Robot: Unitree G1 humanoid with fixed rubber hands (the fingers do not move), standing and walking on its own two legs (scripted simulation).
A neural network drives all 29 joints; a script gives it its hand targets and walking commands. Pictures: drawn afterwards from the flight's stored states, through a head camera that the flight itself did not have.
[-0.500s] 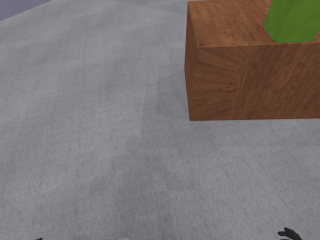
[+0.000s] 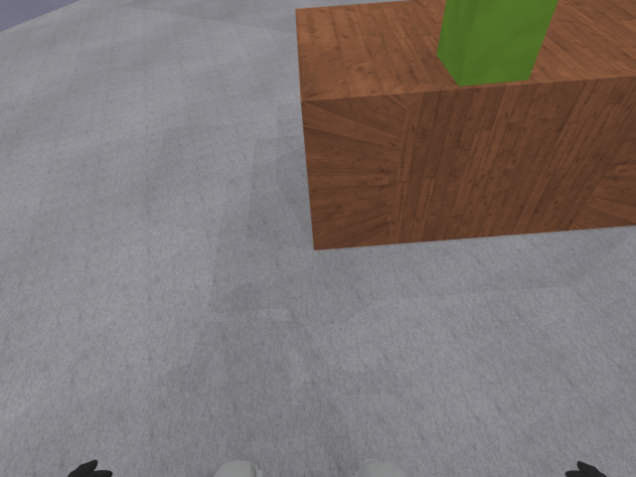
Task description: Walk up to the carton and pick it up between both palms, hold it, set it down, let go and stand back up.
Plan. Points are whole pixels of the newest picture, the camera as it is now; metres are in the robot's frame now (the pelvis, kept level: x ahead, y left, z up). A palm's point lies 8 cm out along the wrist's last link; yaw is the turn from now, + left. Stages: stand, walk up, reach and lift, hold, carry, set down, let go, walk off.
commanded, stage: walk up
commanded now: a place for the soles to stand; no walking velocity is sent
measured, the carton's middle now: (492, 21) +1.20 -0.51 +0.06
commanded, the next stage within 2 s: none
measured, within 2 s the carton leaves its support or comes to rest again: neither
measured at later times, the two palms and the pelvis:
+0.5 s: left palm (140, 443) +0.20 +0.24 -0.06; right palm out of the picture +0.17 -0.43 -0.08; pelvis +0.09 -0.09 +0.01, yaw -1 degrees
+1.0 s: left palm (223, 367) +0.30 +0.14 -0.05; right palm out of the picture +0.25 -0.53 -0.05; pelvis +0.17 -0.18 +0.02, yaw -1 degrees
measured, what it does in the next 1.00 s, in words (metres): steps to the right: left foot, then right foot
